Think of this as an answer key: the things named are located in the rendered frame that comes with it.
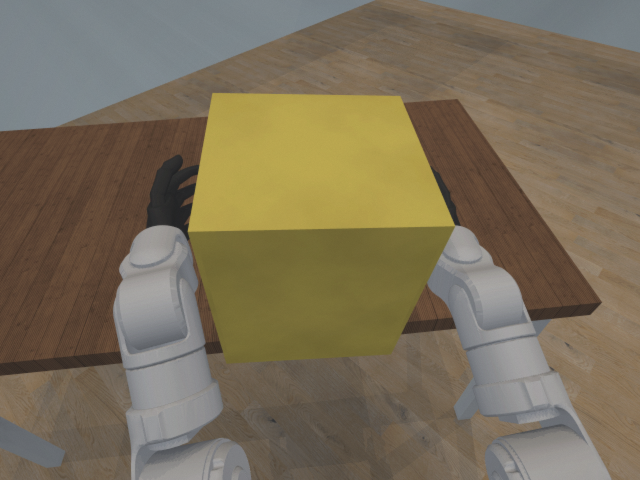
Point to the carton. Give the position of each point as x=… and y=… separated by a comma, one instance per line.
x=316, y=224

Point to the robot right forearm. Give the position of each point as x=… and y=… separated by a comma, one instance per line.
x=513, y=379

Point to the robot left forearm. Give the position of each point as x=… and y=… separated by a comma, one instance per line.
x=162, y=342

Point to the table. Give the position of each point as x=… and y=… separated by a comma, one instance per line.
x=73, y=199

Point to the robot right upper arm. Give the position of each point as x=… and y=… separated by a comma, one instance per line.
x=550, y=453

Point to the left robot hand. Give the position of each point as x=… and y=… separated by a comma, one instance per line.
x=166, y=199

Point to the robot left upper arm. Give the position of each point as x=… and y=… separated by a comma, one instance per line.
x=216, y=459

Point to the right robot hand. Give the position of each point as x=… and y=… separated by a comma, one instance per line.
x=446, y=195

